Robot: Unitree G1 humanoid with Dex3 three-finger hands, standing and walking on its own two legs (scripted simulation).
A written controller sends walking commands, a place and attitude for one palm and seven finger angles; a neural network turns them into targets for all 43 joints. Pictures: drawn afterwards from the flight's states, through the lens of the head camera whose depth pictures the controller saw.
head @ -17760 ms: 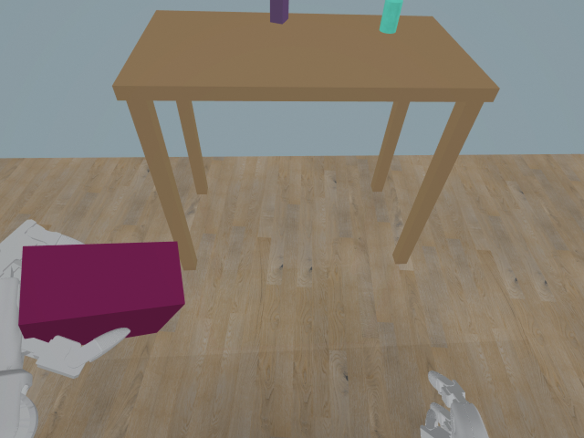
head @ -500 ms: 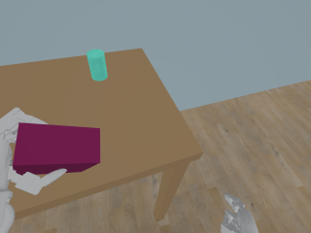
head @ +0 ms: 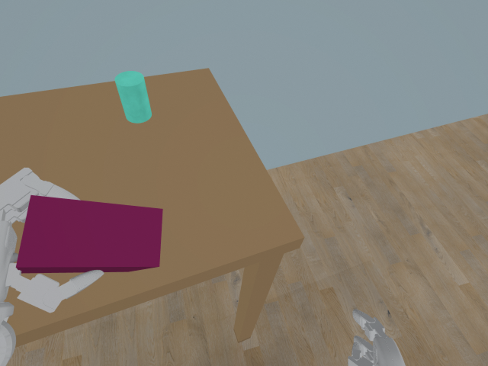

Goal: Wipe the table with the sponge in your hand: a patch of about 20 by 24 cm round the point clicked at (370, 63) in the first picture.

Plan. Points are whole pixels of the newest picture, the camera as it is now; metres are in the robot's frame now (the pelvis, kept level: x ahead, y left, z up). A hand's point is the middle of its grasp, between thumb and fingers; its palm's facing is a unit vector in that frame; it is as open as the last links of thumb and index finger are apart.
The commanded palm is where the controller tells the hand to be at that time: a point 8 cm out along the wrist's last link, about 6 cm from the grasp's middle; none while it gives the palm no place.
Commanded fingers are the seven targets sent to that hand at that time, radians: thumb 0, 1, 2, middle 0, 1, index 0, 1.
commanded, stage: come to a stop and stand still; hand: left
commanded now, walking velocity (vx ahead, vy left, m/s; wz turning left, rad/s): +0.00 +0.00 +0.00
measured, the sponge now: (109, 242) +0.23 +0.20 +0.13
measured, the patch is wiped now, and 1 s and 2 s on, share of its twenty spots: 0.00 0.00 0.00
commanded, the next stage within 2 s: look again from close up in 0.44 s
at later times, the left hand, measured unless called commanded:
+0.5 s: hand (42, 230) +0.22 +0.26 +0.16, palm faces +0.39 -0.84 -0.38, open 10.6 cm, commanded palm +0.17 +0.29 +0.18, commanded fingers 0.00 0.10 1.30 -1.20 -1.60 -1.20 -1.60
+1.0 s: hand (24, 240) +0.21 +0.28 +0.16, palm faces +0.38 -0.85 -0.37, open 10.6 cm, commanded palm +0.15 +0.31 +0.18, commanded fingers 0.00 0.10 1.30 -1.20 -1.60 -1.20 -1.60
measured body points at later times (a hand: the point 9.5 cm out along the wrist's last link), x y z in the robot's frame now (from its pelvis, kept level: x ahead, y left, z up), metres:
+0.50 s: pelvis +0.01 +0.01 +0.00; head +0.03 +0.03 +0.45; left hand +0.20 +0.31 +0.18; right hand +0.21 -0.21 -0.06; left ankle +0.01 +0.08 -0.74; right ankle +0.01 -0.13 -0.74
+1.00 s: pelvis +0.00 +0.03 +0.00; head +0.01 +0.05 +0.45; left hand +0.18 +0.32 +0.18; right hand +0.17 -0.20 -0.07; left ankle +0.01 +0.08 -0.74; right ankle +0.01 -0.13 -0.74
